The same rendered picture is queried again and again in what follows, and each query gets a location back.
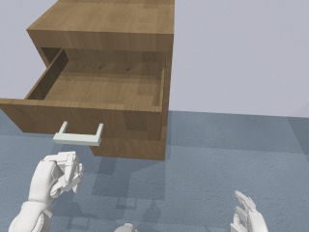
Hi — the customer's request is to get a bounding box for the right robot hand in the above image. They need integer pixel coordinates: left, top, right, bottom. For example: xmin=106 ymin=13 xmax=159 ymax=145
xmin=230 ymin=190 xmax=268 ymax=232

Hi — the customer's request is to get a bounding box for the cabinet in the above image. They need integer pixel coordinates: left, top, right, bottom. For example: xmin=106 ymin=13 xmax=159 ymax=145
xmin=26 ymin=0 xmax=175 ymax=160

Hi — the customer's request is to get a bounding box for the left robot hand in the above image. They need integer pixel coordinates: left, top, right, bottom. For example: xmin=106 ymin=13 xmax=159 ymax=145
xmin=28 ymin=151 xmax=84 ymax=206

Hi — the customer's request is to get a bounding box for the handle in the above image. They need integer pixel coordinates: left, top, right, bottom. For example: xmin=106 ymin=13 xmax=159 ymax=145
xmin=53 ymin=121 xmax=104 ymax=146

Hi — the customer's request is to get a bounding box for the left robot forearm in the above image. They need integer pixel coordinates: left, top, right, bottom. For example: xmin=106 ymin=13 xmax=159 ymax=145
xmin=8 ymin=200 xmax=54 ymax=232

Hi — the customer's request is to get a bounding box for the drawer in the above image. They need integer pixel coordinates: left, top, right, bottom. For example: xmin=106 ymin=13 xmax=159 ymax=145
xmin=0 ymin=47 xmax=166 ymax=141

